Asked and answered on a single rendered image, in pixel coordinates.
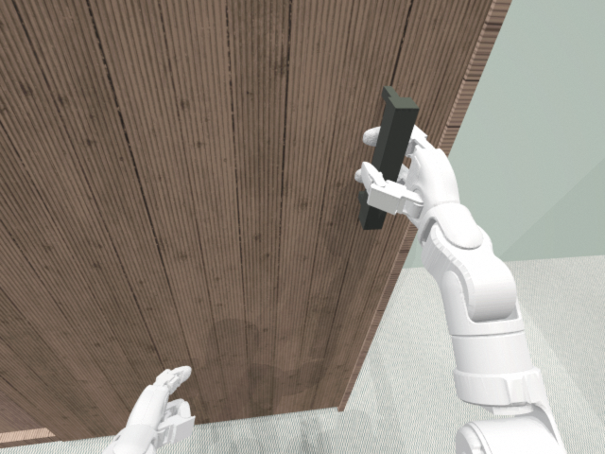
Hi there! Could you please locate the handle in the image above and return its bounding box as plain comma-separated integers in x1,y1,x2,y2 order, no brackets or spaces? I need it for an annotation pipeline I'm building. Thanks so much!
358,86,420,230

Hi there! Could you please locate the robot right hand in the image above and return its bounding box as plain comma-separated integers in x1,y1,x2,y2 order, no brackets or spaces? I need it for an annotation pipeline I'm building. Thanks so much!
354,125,460,230

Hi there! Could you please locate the right robot forearm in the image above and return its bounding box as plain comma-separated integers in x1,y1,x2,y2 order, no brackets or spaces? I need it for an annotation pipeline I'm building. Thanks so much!
417,203,567,454

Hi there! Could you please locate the left robot forearm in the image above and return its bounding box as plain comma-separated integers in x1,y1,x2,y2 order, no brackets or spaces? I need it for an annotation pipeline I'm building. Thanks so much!
102,424,158,454

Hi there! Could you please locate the robot left hand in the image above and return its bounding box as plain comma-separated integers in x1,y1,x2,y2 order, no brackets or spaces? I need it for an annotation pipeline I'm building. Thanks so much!
126,366,196,448

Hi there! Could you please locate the robot right upper arm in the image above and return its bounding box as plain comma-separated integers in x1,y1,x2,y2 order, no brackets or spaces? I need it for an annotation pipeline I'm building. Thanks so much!
455,416,563,454

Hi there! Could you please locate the wardrobe door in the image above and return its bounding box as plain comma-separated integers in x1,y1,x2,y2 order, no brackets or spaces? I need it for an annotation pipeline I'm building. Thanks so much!
0,0,493,442
0,390,45,433

